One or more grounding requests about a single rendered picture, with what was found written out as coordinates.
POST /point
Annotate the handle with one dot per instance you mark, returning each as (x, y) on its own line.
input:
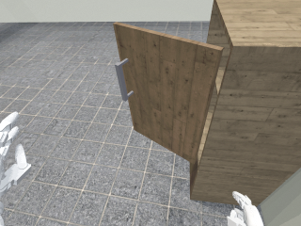
(122, 86)

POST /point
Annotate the right robot hand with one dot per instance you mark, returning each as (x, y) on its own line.
(250, 215)

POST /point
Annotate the cupboard door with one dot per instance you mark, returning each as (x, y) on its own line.
(173, 82)

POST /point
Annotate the left robot hand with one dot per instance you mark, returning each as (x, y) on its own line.
(16, 172)

